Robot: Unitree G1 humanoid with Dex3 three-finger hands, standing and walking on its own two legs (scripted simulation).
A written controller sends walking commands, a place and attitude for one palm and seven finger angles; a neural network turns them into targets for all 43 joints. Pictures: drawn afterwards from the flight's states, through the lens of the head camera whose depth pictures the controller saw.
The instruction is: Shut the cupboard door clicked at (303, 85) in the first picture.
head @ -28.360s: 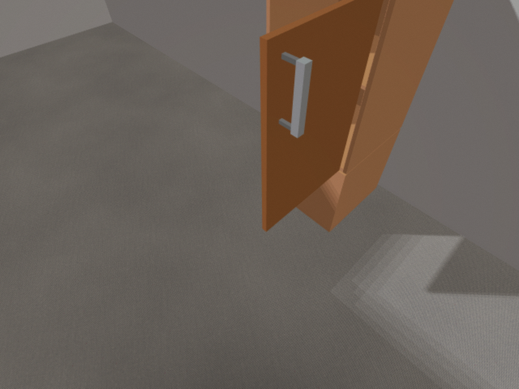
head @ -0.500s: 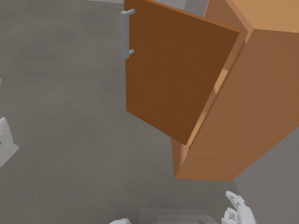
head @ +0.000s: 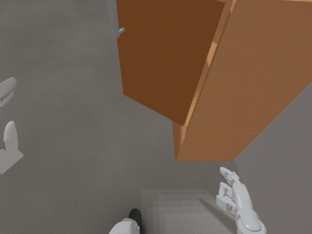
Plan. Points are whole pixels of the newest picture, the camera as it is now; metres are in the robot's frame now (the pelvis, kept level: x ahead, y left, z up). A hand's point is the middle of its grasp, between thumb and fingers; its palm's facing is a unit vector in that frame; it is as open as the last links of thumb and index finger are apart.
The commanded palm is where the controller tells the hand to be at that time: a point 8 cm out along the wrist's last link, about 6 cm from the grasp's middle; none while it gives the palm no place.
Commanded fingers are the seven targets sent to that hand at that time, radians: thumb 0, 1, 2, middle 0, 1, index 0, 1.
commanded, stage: stop stepping back and stand still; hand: left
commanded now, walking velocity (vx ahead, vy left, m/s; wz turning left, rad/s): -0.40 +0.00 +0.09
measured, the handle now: (116, 12) +0.77 +0.20 +0.14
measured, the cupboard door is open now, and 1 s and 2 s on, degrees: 57 57 57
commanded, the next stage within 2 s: let the arm hang, fingers relaxed in 1.46 s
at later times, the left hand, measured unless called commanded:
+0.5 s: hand out of the picture +0.09 +0.31 +0.18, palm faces +0.48 -0.77 -0.42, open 7.4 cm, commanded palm +0.02 +0.33 +0.19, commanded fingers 0.00 0.90 0.90 -0.20 -0.30 -0.20 -0.30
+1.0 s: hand out of the picture +0.08 +0.32 +0.18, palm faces +0.42 -0.79 -0.46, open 7.4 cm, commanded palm +0.01 +0.36 +0.19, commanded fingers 0.00 0.90 0.90 -0.20 -0.30 -0.20 -0.30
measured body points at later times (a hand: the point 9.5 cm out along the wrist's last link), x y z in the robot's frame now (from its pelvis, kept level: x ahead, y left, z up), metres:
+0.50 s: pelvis -0.10 +0.03 +0.01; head -0.13 +0.06 +0.46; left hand +0.05 +0.35 +0.21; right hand +0.05 -0.20 -0.06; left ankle -0.04 +0.11 -0.73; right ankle -0.15 -0.08 -0.72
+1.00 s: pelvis -0.12 +0.05 +0.01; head -0.12 +0.08 +0.46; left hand +0.05 +0.36 +0.21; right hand +0.03 -0.16 -0.07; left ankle -0.07 +0.15 -0.73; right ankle -0.13 -0.05 -0.72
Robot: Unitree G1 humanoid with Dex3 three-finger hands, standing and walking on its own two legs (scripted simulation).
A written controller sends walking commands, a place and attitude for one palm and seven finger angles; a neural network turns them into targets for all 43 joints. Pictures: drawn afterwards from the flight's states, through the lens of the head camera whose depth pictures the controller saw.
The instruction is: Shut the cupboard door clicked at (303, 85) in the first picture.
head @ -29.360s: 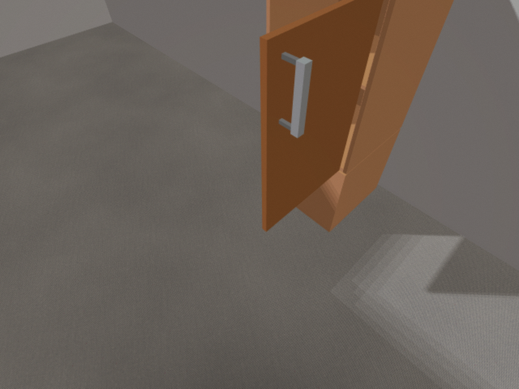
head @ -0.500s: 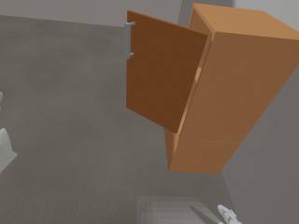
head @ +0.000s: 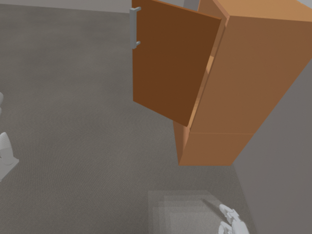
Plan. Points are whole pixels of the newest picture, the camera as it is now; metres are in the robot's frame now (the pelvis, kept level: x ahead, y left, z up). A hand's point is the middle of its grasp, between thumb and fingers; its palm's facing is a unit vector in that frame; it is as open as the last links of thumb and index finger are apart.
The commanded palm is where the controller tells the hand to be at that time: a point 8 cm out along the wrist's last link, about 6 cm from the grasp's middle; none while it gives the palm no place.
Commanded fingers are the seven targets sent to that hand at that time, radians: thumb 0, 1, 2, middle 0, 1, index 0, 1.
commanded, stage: stop stepping back and stand still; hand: left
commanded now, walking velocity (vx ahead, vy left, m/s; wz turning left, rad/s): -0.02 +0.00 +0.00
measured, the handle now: (135, 28) +0.89 +0.12 +0.13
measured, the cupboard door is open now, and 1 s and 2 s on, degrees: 57 57 57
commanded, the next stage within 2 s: let the arm hang, fingers relaxed in 0.46 s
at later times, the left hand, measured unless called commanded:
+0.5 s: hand (33, 145) +0.25 +0.26 +0.16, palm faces +0.37 -0.80 -0.47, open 7.4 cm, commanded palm +0.18 +0.30 +0.17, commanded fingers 0.00 0.90 0.90 -0.20 -0.30 -0.20 -0.30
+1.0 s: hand out of the picture -0.04 +0.18 -0.18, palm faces +0.09 -0.99 -0.15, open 7.1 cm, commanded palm none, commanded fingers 0.00 0.90 0.90 -0.20 -0.30 -0.20 -0.30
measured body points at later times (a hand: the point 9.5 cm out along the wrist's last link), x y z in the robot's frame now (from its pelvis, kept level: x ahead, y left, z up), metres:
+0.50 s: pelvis +0.04 +0.00 +0.00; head +0.05 +0.01 +0.45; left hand +0.22 +0.30 +0.18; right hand +0.22 -0.24 -0.07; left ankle +0.05 +0.09 -0.74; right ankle +0.00 -0.10 -0.74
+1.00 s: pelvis +0.01 +0.01 +0.00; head +0.02 +0.05 +0.45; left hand -0.05 +0.24 -0.17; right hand +0.02 -0.22 -0.14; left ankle +0.05 +0.10 -0.74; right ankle +0.00 -0.10 -0.74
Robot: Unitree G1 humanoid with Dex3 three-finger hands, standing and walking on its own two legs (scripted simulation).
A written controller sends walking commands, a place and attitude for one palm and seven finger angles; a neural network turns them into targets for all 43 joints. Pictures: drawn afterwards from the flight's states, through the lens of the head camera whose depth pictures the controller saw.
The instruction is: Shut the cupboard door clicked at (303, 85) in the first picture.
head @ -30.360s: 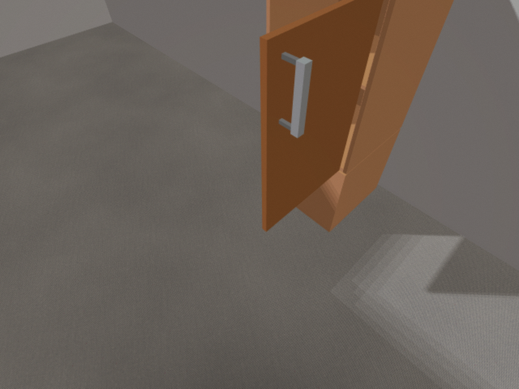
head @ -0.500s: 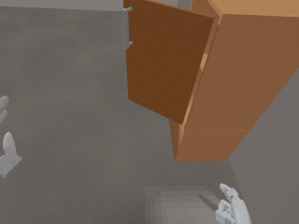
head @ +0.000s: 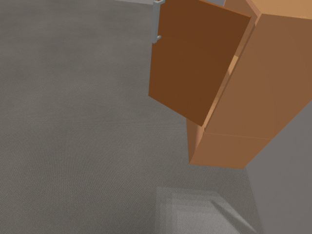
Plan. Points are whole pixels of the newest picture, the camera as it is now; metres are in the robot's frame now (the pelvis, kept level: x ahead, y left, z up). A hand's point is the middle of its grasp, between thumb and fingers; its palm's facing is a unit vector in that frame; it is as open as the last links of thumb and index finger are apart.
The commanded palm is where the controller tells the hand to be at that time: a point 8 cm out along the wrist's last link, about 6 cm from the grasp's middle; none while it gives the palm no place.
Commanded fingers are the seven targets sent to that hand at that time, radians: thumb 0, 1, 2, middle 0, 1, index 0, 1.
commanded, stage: let the arm hang, fingers relaxed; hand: left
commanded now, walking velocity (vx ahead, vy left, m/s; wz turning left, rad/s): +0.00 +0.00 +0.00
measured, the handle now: (158, 22) +0.89 +0.06 +0.13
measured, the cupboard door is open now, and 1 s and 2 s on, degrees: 57 57 57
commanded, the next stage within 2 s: look to check the result in 0.66 s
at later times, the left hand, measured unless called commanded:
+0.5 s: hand out of the picture -0.04 +0.15 -0.18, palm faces +0.03 -0.99 -0.13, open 7.3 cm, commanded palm none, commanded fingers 0.00 0.90 0.90 -0.20 -0.30 -0.20 -0.30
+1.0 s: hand out of the picture -0.03 +0.16 -0.18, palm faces +0.01 -0.99 -0.16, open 7.4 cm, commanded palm none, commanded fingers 0.00 0.90 0.90 -0.20 -0.30 -0.20 -0.30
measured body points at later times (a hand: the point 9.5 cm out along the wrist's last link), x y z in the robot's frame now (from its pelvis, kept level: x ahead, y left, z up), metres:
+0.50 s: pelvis -0.01 +0.01 +0.00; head -0.01 +0.02 +0.45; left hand -0.04 +0.20 -0.17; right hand -0.03 -0.19 -0.16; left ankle +0.04 +0.08 -0.74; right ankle -0.02 -0.11 -0.74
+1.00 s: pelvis +0.01 +0.00 +0.00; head +0.01 +0.00 +0.45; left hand -0.03 +0.21 -0.16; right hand -0.03 -0.21 -0.16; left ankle +0.04 +0.08 -0.74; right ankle -0.02 -0.11 -0.74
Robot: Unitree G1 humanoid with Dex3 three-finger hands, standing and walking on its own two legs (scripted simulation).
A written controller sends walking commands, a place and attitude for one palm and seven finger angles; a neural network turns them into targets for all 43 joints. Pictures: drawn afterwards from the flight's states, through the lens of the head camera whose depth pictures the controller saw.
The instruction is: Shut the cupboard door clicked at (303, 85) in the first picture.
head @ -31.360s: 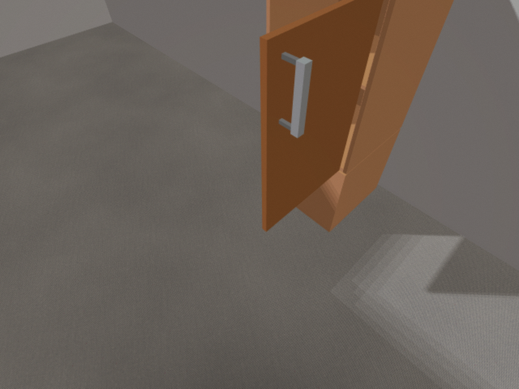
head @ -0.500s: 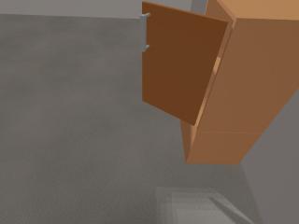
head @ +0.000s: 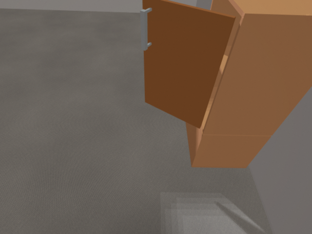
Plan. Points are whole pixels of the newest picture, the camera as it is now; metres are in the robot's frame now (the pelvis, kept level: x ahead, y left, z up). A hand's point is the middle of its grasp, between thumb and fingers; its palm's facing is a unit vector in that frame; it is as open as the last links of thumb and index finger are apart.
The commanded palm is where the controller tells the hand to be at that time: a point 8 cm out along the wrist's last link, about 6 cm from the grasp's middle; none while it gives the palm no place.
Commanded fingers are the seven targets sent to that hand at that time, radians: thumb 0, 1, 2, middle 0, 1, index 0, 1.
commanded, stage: look to check the result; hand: left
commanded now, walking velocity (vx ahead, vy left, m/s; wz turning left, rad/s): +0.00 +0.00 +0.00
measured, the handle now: (146, 29) +0.88 +0.08 +0.12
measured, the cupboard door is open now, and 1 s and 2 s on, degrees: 57 57 57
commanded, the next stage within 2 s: walk to a spot facing it in 0.26 s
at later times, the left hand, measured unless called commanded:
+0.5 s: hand out of the picture -0.02 +0.15 -0.18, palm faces +0.07 -0.99 -0.15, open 7.4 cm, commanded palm none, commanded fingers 0.00 0.90 0.90 -0.20 -0.30 -0.20 -0.30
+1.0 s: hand out of the picture +0.03 +0.25 -0.17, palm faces +0.33 -0.92 -0.23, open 7.4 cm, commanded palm none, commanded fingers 0.00 0.90 0.90 -0.20 -0.30 -0.20 -0.30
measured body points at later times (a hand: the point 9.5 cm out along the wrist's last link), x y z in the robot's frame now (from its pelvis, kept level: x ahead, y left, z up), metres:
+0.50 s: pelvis +0.01 +0.00 +0.00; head +0.02 +0.01 +0.45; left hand -0.02 +0.21 -0.17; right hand +0.00 -0.21 -0.16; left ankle +0.03 +0.08 -0.74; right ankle -0.02 -0.11 -0.74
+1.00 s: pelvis +0.00 +0.02 +0.00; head +0.04 +0.06 +0.44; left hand +0.02 +0.30 -0.15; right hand +0.13 -0.22 -0.13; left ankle +0.03 +0.09 -0.74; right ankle +0.02 -0.16 -0.67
